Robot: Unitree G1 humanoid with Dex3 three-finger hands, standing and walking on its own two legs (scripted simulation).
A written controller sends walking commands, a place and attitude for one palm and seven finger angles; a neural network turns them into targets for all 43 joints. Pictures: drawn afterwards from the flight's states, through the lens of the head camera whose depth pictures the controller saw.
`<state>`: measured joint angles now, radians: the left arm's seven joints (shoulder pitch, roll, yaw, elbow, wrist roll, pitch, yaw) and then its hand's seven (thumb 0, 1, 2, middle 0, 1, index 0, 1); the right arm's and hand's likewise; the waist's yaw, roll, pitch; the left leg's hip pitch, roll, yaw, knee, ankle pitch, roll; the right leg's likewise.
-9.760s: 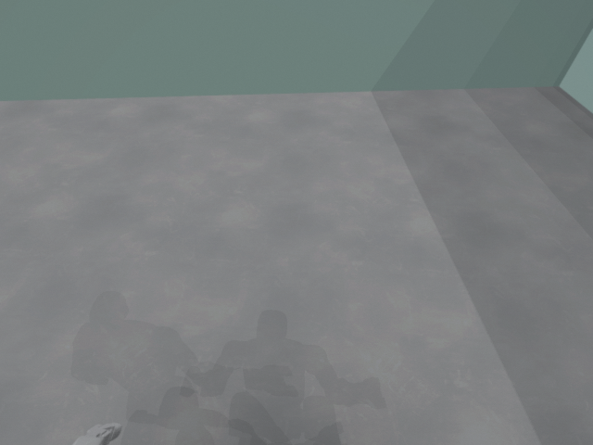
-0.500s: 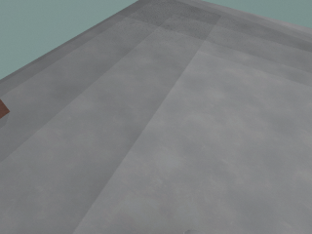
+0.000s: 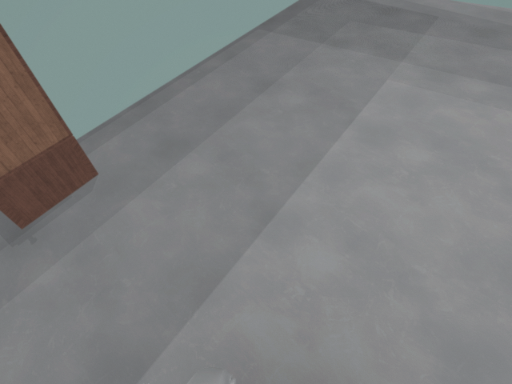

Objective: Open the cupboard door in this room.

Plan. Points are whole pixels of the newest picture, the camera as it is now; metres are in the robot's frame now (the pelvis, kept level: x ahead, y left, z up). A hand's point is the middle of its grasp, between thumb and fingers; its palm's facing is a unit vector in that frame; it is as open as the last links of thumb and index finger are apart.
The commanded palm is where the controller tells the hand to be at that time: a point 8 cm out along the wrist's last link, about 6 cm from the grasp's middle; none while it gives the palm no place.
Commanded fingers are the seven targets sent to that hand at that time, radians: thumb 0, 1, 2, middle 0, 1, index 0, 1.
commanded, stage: turn or walk to find it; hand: left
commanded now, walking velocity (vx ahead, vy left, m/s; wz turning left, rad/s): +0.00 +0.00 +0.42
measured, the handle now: out of the picture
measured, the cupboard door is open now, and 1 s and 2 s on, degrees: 0 0 0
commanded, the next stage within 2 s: stand and wait in 0.56 s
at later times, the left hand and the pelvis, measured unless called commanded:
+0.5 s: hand out of the picture -0.03 +0.27 -0.17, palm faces +0.27 -0.93 -0.25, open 7.4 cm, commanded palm none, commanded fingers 0.00 0.90 0.90 -0.20 -0.30 -0.20 -0.30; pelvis -0.03 +0.05 +0.00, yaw +12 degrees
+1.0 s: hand out of the picture -0.06 +0.18 -0.15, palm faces +0.41 -0.87 -0.27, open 7.3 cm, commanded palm none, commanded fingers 0.00 0.90 0.90 -0.20 -0.30 -0.20 -0.30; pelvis -0.05 -0.02 +0.00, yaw +23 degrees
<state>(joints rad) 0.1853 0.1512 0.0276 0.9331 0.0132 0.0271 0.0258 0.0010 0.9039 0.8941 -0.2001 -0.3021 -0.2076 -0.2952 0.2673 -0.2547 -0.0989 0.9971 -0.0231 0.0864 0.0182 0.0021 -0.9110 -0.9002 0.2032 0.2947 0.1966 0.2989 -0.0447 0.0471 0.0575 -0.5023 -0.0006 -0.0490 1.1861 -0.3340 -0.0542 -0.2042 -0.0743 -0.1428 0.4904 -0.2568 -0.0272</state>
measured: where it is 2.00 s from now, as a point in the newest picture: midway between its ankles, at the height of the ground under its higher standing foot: outside the picture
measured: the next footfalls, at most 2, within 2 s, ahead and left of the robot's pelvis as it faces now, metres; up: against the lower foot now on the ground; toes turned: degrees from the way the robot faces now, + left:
left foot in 0.26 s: -0.02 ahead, +0.16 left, +0.00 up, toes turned +12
right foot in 0.70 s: +0.05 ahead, -0.08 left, +0.00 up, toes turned +12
